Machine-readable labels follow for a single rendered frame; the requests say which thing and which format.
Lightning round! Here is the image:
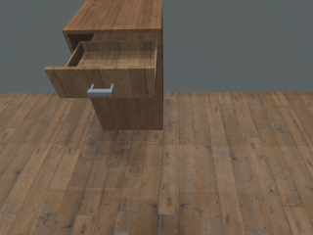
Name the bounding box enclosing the handle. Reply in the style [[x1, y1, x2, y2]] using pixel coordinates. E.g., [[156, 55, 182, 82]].
[[87, 83, 114, 97]]

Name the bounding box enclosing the drawer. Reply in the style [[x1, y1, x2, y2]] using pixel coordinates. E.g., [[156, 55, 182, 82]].
[[44, 40, 158, 99]]

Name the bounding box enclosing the cabinet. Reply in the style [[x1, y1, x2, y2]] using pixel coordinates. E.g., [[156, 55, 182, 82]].
[[62, 0, 163, 130]]

